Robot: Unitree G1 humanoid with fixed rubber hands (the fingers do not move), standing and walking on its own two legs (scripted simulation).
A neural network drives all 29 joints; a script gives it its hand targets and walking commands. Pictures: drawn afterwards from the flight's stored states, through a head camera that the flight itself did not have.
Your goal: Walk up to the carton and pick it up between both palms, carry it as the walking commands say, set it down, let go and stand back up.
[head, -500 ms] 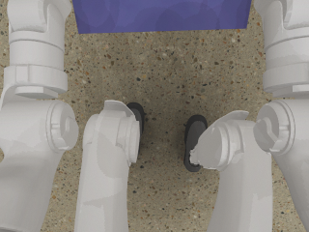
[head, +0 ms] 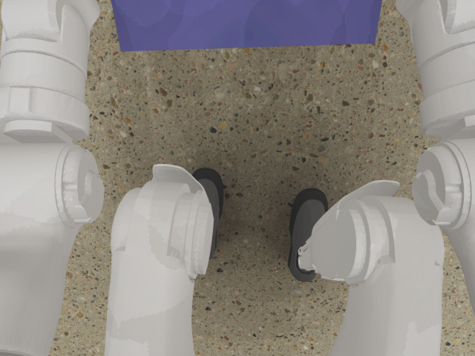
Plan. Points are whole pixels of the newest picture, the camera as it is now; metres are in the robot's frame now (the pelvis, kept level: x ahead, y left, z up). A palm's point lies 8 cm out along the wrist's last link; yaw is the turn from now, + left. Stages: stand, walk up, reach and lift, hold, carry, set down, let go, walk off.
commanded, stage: set down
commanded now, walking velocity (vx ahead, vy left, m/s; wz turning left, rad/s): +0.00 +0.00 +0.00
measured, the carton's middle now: out of the picture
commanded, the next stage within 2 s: none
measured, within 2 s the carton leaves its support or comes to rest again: rests again in 1.08 s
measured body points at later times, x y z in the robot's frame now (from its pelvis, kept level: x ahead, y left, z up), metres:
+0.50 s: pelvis +0.00 +0.00 -0.01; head +0.38 +0.02 +0.22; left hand +0.56 +0.25 -0.18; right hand +0.59 -0.13 -0.19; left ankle +0.12 +0.11 -0.33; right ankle +0.09 -0.11 -0.33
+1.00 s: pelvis +0.01 +0.00 -0.02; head +0.39 +0.01 +0.20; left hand +0.56 +0.25 -0.20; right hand +0.60 -0.12 -0.20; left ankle +0.12 +0.11 -0.33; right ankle +0.09 -0.11 -0.33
